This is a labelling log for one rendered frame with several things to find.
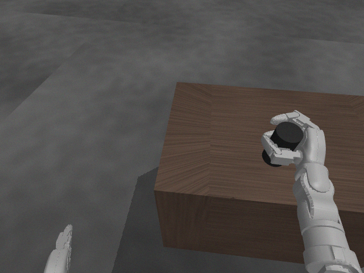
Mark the left robot hand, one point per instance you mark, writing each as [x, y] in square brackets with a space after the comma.
[59, 259]

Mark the right robot arm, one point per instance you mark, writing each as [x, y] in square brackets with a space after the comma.
[326, 247]

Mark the right robot hand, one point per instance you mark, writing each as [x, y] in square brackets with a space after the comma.
[311, 149]

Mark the can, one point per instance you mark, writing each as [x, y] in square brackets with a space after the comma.
[286, 135]

